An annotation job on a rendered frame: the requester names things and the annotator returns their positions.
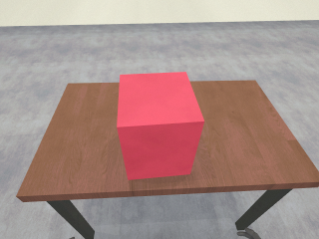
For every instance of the table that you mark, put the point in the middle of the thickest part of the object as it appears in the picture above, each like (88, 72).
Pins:
(244, 145)

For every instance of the robot right hand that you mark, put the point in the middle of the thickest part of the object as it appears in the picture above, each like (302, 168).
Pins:
(249, 233)

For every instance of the carton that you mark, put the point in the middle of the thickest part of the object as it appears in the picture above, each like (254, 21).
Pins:
(159, 124)

